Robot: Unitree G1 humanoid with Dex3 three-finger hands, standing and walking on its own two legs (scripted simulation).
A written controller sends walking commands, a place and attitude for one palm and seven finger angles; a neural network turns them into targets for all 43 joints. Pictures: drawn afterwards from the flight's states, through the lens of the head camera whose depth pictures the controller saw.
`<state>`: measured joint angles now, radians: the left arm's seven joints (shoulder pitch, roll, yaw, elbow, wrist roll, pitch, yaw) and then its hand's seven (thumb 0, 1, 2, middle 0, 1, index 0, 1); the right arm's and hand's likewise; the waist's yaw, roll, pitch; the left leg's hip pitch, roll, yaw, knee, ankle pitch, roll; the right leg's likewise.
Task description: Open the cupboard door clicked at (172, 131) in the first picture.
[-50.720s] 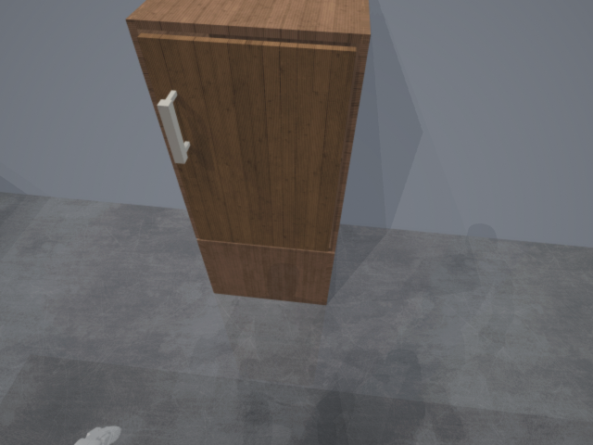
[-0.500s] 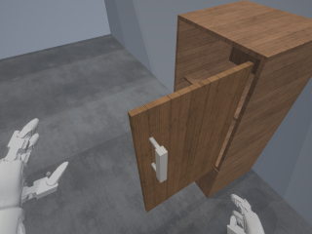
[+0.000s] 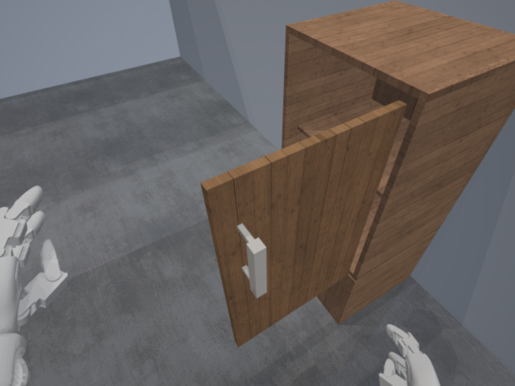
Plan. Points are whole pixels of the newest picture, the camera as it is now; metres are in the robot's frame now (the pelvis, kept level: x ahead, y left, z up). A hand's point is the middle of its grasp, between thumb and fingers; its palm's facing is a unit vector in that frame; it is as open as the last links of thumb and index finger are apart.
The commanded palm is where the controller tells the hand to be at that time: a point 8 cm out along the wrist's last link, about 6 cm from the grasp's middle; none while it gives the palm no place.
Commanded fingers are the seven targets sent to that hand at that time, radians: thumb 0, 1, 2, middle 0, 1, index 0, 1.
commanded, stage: draw the hand back to the body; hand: left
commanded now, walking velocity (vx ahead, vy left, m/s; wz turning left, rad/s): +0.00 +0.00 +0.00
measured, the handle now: (251, 261) +0.31 +0.06 +0.02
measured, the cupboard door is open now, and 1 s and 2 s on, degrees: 92 92 92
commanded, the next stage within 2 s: step back with the hand held close in 0.02 s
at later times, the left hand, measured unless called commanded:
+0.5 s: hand (51, 287) +0.17 +0.27 +0.15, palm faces +0.35 -0.77 -0.53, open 7.4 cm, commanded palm +0.11 +0.31 +0.17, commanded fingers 0.00 0.90 0.90 -0.20 -0.30 -0.20 -0.30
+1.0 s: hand out of the picture +0.09 +0.29 +0.16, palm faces +0.50 -0.70 -0.51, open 7.4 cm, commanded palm +0.02 +0.32 +0.17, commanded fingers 0.00 0.90 0.90 -0.20 -0.30 -0.20 -0.30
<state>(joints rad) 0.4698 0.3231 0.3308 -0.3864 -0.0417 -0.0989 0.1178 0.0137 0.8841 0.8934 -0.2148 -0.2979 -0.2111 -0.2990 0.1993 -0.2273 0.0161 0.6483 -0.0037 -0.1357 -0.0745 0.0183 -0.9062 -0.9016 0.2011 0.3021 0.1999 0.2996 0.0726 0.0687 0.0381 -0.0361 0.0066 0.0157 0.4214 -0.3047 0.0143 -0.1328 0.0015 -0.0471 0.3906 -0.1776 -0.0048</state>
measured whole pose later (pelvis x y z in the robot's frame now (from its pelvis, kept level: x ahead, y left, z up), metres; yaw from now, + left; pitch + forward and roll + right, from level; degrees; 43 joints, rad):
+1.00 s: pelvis -0.10 +0.01 -0.03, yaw +3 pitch -2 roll +0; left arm 0.49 0.42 0.49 -0.51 0.03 -0.25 0.15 0.01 0.89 0.90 -0.22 -0.30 -0.21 -0.30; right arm 0.26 -0.22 0.00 0.56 0.01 -0.10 -0.07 0.02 -0.90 -0.90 0.20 0.30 0.20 0.30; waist -0.02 -0.02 0.07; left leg -0.42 -0.02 0.05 0.77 -0.32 0.06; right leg -0.48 0.00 0.04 0.69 -0.16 0.02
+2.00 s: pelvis -0.27 -0.01 -0.01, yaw -5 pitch +0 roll -2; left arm 0.62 0.41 0.41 -0.50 -0.03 -0.21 0.15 0.01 0.89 0.90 -0.22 -0.30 -0.22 -0.30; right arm 0.31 -0.25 0.00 0.67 -0.01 -0.12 -0.08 0.02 -0.91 -0.90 0.20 0.30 0.20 0.30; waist 0.00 0.01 -0.05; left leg -0.35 0.01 -0.01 0.59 -0.23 0.01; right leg -0.16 0.06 -0.02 0.48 -0.31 -0.03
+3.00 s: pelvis -0.30 -0.01 +0.00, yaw -2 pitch -2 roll -1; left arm 0.33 0.22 0.01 1.17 0.02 0.02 0.01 0.01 0.91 0.90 -0.21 -0.30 -0.21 -0.30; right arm 0.24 -0.23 -0.01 1.14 -0.02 0.02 -0.02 0.01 -0.91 -0.90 0.20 0.30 0.20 0.30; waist 0.01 -0.01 0.08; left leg -0.28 -0.03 -0.03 0.41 -0.11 0.03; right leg -0.13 0.02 -0.05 0.40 -0.24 -0.02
